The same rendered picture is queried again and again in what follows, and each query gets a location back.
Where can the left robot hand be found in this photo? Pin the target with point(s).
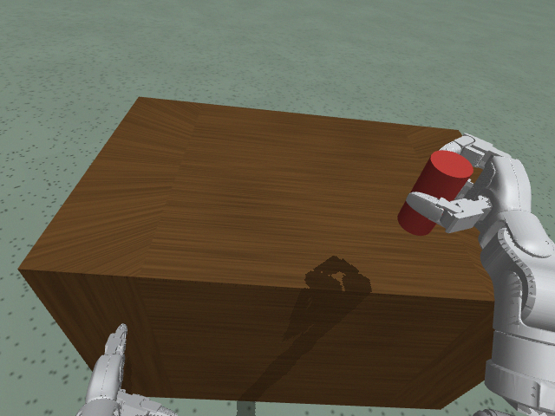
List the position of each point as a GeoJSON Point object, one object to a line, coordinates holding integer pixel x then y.
{"type": "Point", "coordinates": [107, 376]}

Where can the left robot arm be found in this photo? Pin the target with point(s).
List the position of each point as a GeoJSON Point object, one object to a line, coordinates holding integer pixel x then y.
{"type": "Point", "coordinates": [100, 407]}

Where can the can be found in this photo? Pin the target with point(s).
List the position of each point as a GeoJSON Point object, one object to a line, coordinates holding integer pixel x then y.
{"type": "Point", "coordinates": [443, 176]}

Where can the right robot arm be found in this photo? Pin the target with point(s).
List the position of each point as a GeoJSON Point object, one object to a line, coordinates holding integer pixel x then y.
{"type": "Point", "coordinates": [520, 259]}

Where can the right robot hand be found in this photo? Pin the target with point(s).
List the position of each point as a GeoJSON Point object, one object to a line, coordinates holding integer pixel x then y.
{"type": "Point", "coordinates": [503, 185]}

